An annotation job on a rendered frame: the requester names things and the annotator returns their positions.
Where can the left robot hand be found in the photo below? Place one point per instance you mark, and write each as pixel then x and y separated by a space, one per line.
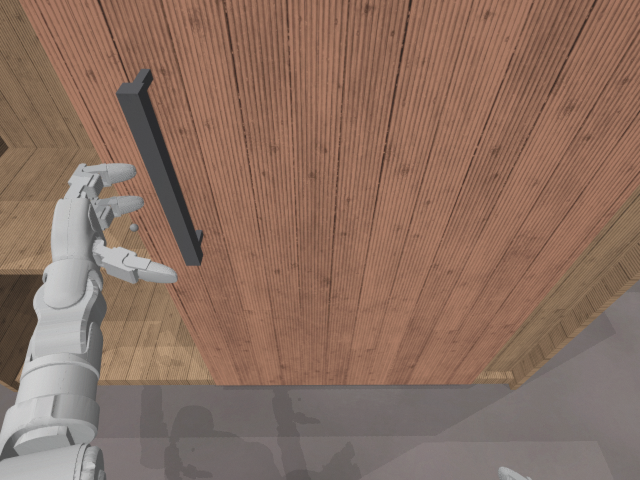
pixel 78 222

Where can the left robot upper arm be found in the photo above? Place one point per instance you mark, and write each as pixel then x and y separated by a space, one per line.
pixel 75 462

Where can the handle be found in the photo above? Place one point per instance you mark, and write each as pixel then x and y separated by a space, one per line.
pixel 137 108

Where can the left robot forearm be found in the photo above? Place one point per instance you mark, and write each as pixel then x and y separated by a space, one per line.
pixel 55 405

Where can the wardrobe door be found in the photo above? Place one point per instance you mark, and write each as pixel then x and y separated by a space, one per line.
pixel 387 188
pixel 612 243

